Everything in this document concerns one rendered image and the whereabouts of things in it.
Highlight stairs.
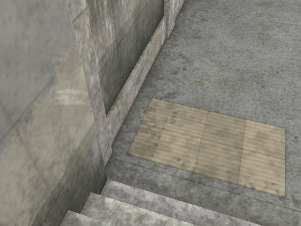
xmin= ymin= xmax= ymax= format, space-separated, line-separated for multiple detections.
xmin=60 ymin=179 xmax=262 ymax=226

